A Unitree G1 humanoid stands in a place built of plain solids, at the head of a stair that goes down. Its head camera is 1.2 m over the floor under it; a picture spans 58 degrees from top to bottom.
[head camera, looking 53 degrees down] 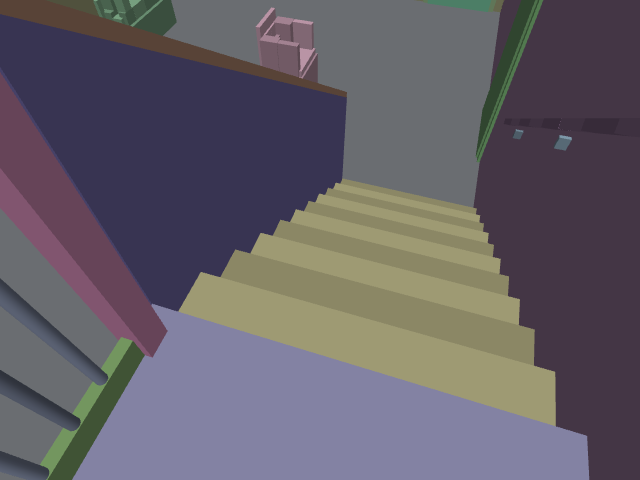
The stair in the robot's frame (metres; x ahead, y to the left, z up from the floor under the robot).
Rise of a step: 0.18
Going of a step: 0.25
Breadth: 1.28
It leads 18 degrees to the right of straight ahead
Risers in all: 11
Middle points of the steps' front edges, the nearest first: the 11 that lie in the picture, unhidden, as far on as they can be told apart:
0.46 -0.08 0.00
0.69 -0.16 -0.18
0.93 -0.23 -0.35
1.16 -0.30 -0.53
1.40 -0.38 -0.71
1.63 -0.45 -0.89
1.86 -0.53 -1.07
2.10 -0.60 -1.24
2.33 -0.67 -1.42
2.56 -0.75 -1.60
2.80 -0.82 -1.78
